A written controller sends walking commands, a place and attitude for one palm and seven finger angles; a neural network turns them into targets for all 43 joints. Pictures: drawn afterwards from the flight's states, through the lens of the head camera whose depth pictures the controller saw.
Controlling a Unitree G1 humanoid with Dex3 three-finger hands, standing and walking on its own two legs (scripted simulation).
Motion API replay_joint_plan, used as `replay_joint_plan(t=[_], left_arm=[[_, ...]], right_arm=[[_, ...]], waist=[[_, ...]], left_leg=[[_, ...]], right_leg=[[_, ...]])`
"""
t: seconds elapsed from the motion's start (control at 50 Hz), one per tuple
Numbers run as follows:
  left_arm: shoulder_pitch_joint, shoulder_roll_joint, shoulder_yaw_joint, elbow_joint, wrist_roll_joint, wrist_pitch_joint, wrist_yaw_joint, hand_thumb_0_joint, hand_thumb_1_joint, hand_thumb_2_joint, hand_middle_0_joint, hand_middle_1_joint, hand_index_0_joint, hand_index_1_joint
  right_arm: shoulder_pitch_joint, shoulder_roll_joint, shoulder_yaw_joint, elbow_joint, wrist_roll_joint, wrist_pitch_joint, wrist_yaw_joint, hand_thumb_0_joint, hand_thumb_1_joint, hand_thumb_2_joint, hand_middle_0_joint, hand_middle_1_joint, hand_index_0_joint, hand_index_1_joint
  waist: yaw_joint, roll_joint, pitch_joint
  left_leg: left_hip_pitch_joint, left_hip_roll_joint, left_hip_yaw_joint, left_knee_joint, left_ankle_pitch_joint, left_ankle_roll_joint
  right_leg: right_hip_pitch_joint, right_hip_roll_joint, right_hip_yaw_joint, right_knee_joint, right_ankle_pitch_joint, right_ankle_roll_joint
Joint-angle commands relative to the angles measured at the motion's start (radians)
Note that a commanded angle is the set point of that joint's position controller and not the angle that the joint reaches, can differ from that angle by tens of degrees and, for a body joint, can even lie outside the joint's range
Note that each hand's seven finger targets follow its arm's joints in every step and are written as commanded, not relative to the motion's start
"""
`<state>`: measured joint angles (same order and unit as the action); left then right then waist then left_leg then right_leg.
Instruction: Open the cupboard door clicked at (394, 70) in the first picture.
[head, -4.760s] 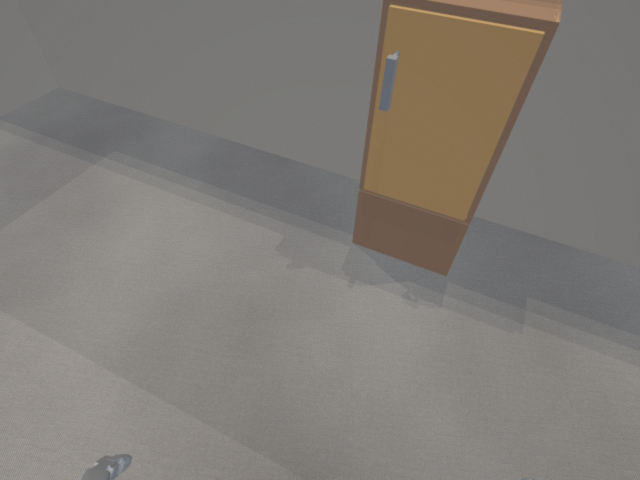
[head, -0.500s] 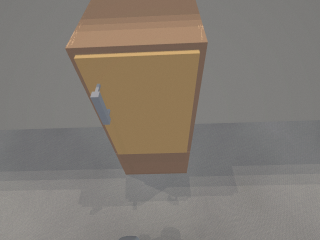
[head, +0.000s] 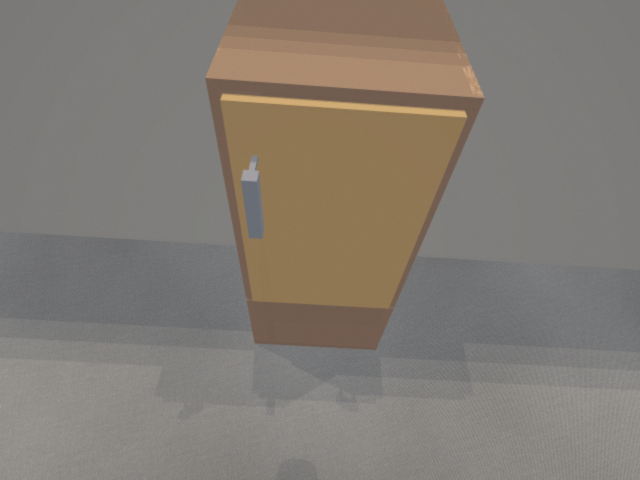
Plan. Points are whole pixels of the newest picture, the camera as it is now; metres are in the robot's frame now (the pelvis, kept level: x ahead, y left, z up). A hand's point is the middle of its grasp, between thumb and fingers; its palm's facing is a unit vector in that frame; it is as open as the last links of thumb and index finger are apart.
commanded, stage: come to a stop and stand still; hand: left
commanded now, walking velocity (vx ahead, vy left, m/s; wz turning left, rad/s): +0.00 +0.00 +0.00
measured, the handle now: (255, 197) +0.55 +0.16 -0.02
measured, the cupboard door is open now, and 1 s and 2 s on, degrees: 0 0 0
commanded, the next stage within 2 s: look again from close up in 0.60 s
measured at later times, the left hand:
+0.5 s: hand out of the picture -0.03 +0.15 -0.17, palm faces +0.01 -0.98 -0.18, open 7.3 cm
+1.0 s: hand out of the picture -0.02 +0.16 -0.18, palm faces +0.03 -0.98 -0.19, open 7.4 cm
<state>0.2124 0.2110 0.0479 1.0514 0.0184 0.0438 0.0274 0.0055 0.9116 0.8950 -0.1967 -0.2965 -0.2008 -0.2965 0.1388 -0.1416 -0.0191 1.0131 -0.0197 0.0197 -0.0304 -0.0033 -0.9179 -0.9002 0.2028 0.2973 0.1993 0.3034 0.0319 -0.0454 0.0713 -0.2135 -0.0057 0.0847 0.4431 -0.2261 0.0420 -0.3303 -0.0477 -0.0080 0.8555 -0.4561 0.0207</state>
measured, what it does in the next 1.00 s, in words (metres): steps on the spot: right foot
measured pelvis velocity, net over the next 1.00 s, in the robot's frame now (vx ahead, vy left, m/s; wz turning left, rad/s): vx -0.02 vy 0.00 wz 0.01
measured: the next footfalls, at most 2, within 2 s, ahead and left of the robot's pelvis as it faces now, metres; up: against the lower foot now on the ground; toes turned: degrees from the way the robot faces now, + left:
right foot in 0.12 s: -0.01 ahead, -0.13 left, +0.00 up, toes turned -1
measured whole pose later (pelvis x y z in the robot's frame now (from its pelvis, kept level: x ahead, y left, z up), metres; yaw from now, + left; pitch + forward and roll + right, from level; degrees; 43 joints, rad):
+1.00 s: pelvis -0.02 +0.00 -0.01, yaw +1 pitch -1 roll +0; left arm 0.31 0.13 0.00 1.08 0.02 -0.02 0.04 0.01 0.91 0.89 -0.20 -0.30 -0.20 -0.30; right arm 0.30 -0.15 0.00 1.08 -0.02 -0.01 -0.02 0.02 -0.94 -0.90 0.20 0.30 0.20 0.30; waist -0.01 0.02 0.02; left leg -0.29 0.00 0.07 0.56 -0.26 0.03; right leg -0.19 -0.03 -0.06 0.54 -0.34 0.01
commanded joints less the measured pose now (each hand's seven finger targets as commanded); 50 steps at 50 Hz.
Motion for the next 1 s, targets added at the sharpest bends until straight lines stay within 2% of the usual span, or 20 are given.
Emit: replay_joint_plan(t=[0.0,0.04,0.06,0.1,0.12,0.14,0.16,0.2,0.26,0.3,0.4,0.66,0.68,0.7,0.72,0.74,0.78,0.84,0.88,0.98], left_arm=[[0.025,0.029,-0.006,-0.04,-0.003,-0.019,0.003,0.0,0.9,0.9,-0.2,-0.3,-0.2,-0.3],[0.057,0.032,-0.008,-0.017,-0.005,-0.029,0.005,0.0,0.9,0.9,-0.2,-0.3,-0.2,-0.3],[0.095,0.035,-0.01,0.001,-0.004,-0.035,0.008,0.0,0.9,0.9,-0.2,-0.3,-0.2,-0.3],[0.084,0.075,-0.013,0.017,-0.001,-0.05,0.015,0.0,0.9,0.9,-0.2,-0.3,-0.2,-0.3],[0.07,0.085,-0.014,0.014,-0.003,-0.052,0.015,0.0,0.9,0.9,-0.2,-0.3,-0.2,-0.3],[0.071,0.084,-0.017,0.02,-0.003,-0.052,0.014,0.0,0.9,0.9,-0.2,-0.3,-0.2,-0.3],[0.069,0.072,-0.018,0.027,-0.004,-0.058,0.014,0.0,0.9,0.9,-0.2,-0.3,-0.2,-0.3],[0.053,0.054,-0.028,0.03,-0.008,-0.055,0.014,0.0,0.9,0.9,-0.2,-0.3,-0.2,-0.3],[0.061,0.049,-0.03,0.038,-0.008,-0.047,0.013,0.0,0.9,0.9,-0.2,-0.3,-0.2,-0.3],[0.078,0.048,-0.029,0.045,-0.01,-0.044,0.012,0.0,0.9,0.9,-0.2,-0.3,-0.2,-0.3],[0.106,0.041,-0.03,0.055,-0.013,-0.046,0.012,0.0,0.9,0.9,-0.2,-0.3,-0.2,-0.3],[0.163,-0.011,-0.034,0.079,-0.012,-0.053,0.016,0.0,0.9,0.9,-0.2,-0.3,-0.2,-0.3],[0.212,0.012,-0.05,0.082,0.012,-0.088,0.047,0.0,0.9,0.9,-0.2,-0.3,-0.2,-0.3],[0.169,0.061,-0.038,0.032,0.002,-0.094,0.039,0.0,0.9,0.9,-0.2,-0.3,-0.2,-0.3],[0.131,0.074,-0.028,0.015,0.004,-0.096,0.03,0.0,0.9,0.9,-0.2,-0.3,-0.2,-0.3],[0.126,0.055,-0.034,0.015,0.0,-0.094,0.027,0.0,0.9,0.9,-0.2,-0.3,-0.2,-0.3],[0.137,0.02,-0.036,0.006,-0.003,-0.093,0.025,0.0,0.9,0.9,-0.2,-0.3,-0.2,-0.3],[0.164,0.003,-0.035,-0.001,-0.002,-0.083,0.022,0.0,0.9,0.9,-0.2,-0.3,-0.2,-0.3],[0.172,-0.001,-0.037,0.002,-0.003,-0.079,0.019,0.0,0.9,0.9,-0.2,-0.3,-0.2,-0.3],[0.171,0.01,-0.034,-0.005,-0.002,-0.075,0.019,0.0,0.9,0.9,-0.2,-0.3,-0.2,-0.3]], right_arm=[[0.086,-0.173,-0.04,-0.012,0.002,-0.022,-0.008,0.0,-0.9,-0.9,0.2,0.3,0.2,0.3],[0.097,-0.171,-0.039,0.006,0.008,-0.027,-0.006,0.0,-0.9,-0.9,0.2,0.3,0.2,0.3],[0.092,-0.163,-0.037,0.013,0.013,-0.029,-0.004,0.0,-0.9,-0.9,0.2,0.3,0.2,0.3],[0.097,-0.111,-0.026,0.018,0.024,-0.031,0.002,0.0,-0.9,-0.9,0.2,0.3,0.2,0.3],[0.098,-0.099,-0.021,0.024,0.023,-0.031,0.007,0.0,-0.9,-0.9,0.2,0.3,0.2,0.3],[0.1,-0.097,-0.018,0.034,0.019,-0.032,0.01,0.0,-0.9,-0.9,0.2,0.3,0.2,0.3],[0.103,-0.1,-0.019,0.047,0.013,-0.027,0.007,0.0,-0.9,-0.9,0.2,0.3,0.2,0.3],[0.124,-0.111,-0.016,0.068,0.011,-0.024,0.007,0.0,-0.9,-0.9,0.2,0.3,0.2,0.3],[0.141,-0.102,-0.006,0.096,0.01,-0.02,0.009,0.0,-0.9,-0.9,0.2,0.3,0.2,0.3],[0.153,-0.098,-0.003,0.106,0.008,-0.017,0.008,0.0,-0.9,-0.9,0.2,0.3,0.2,0.3],[0.19,-0.086,0.001,0.124,0.007,-0.017,0.004,0.0,-0.9,-0.9,0.2,0.3,0.2,0.3],[0.253,-0.052,0.0,0.144,0.011,-0.026,-0.005,0.0,-0.9,-0.9,0.2,0.3,0.2,0.3],[0.136,-0.095,0.01,0.067,0.008,-0.048,0.013,0.0,-0.9,-0.9,0.2,0.3,0.2,0.3],[0.204,-0.045,0.008,0.039,0.007,-0.036,0.02,0.0,-0.9,-0.9,0.2,0.3,0.2,0.3],[0.202,-0.045,0.01,0.047,-0.003,-0.028,0.025,0.0,-0.9,-0.9,0.2,0.3,0.2,0.3],[0.24,-0.05,0.01,0.046,-0.004,-0.03,0.024,0.0,-0.9,-0.9,0.2,0.3,0.2,0.3],[0.264,-0.056,0.01,0.038,-0.003,-0.039,0.021,0.0,-0.9,-0.9,0.2,0.3,0.2,0.3],[0.245,-0.074,0.011,0.022,-0.002,-0.048,0.014,0.0,-0.9,-0.9,0.2,0.3,0.2,0.3],[0.224,-0.082,0.012,0.017,0.001,-0.05,0.011,0.0,-0.9,-0.9,0.2,0.3,0.2,0.3],[0.209,-0.096,0.011,0.023,0.002,-0.058,0.007,0.0,-0.9,-0.9,0.2,0.3,0.2,0.3]], waist=[[-0.042,0.161,-0.125],[-0.029,0.144,-0.141],[-0.013,0.115,-0.149],[-0.038,0.0,-0.118],[-0.041,0.004,-0.094],[-0.042,0.024,-0.081],[-0.044,-0.079,-0.089],[-0.048,-0.089,-0.025],[-0.045,-0.013,0.056],[-0.04,0.035,0.071],[-0.038,0.06,0.046],[-0.04,0.045,0.027],[0.001,0.059,0.088],[-0.067,0.043,0.008],[-0.064,0.08,0.031],[-0.078,0.054,0.001],[-0.076,0.062,-0.023],[-0.049,0.087,-0.025],[-0.04,0.045,-0.001],[-0.031,0.03,-0.01]], left_leg=[[0.162,0.253,-0.199,-0.133,0.434,0.121],[0.16,0.229,-0.188,-0.095,0.477,0.094],[0.128,0.204,-0.169,-0.07,0.403,0.062],[0.044,0.132,-0.113,-0.049,0.21,-0.013],[0.039,0.112,-0.104,-0.072,0.163,-0.026],[0.061,0.105,-0.102,-0.083,0.195,-0.029],[0.087,0.11,-0.095,-0.069,0.19,-0.032],[0.092,0.113,-0.096,-0.102,0.116,-0.031],[0.05,0.107,-0.098,-0.135,0.017,-0.032],[0.03,0.103,-0.102,-0.15,-0.034,-0.032],[0.027,0.103,-0.099,-0.144,-0.038,-0.034],[0.026,0.114,-0.102,-0.13,-0.004,-0.029],[-0.085,0.114,-0.078,0.087,0.077,-0.054],[-0.044,0.081,-0.085,0.083,-0.065,-0.046],[-0.022,0.073,-0.076,0.074,-0.053,-0.043],[-0.018,0.078,-0.072,0.079,-0.047,-0.035],[-0.028,0.085,-0.092,0.051,0.0,-0.023],[-0.083,0.11,-0.132,-0.004,0.002,-0.002],[-0.099,0.111,-0.137,-0.018,0.003,0.003],[-0.057,0.115,-0.132,-0.027,0.105,0.009]], right_leg=[[0.02,-0.008,-0.017,-0.193,0.007,0.012],[0.106,-0.004,-0.026,-0.366,0.128,0.01],[0.174,-0.012,-0.021,-0.475,0.244,0.008],[0.215,-0.111,0.094,-0.524,0.41,-0.033],[0.199,-0.141,0.091,-0.516,0.458,-0.049],[0.177,-0.132,0.071,-0.494,0.467,-0.051],[0.159,-0.102,0.073,-0.499,0.451,-0.046],[0.099,-0.093,0.064,-0.541,0.299,-0.04],[0.054,-0.077,0.07,-0.579,0.138,-0.038],[0.045,-0.072,0.074,-0.59,0.093,-0.04],[0.062,-0.067,0.074,-0.591,0.098,-0.045],[0.063,-0.054,0.064,-0.569,0.155,-0.047],[0.048,-0.093,0.096,-0.554,0.404,-0.052],[0.022,-0.135,0.14,-0.584,0.136,-0.083],[-0.018,-0.129,0.126,-0.583,0.04,-0.097],[-0.023,-0.1,0.097,-0.559,-0.015,-0.096],[0.004,-0.065,0.068,-0.495,0.061,-0.093],[0.067,-0.031,0.033,-0.424,0.132,-0.08],[0.072,-0.03,0.029,-0.417,0.157,-0.073],[0.091,-0.037,0.024,-0.408,0.241,-0.058]])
